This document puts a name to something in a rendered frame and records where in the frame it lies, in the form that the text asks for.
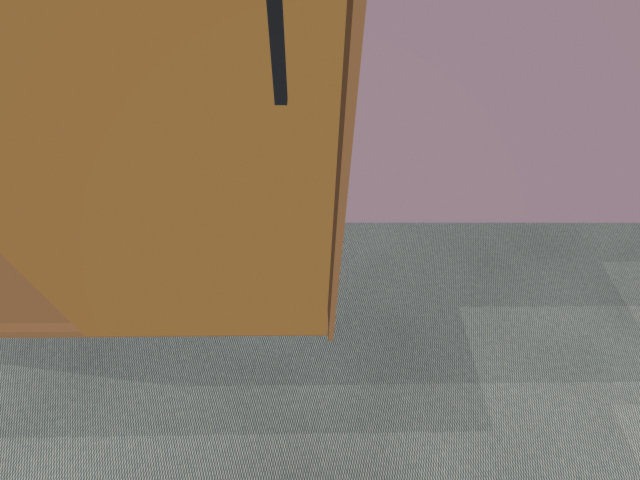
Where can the handle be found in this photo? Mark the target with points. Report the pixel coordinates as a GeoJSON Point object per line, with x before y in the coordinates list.
{"type": "Point", "coordinates": [277, 50]}

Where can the wardrobe door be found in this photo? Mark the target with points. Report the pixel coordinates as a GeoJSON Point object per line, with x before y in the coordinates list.
{"type": "Point", "coordinates": [149, 185]}
{"type": "Point", "coordinates": [21, 302]}

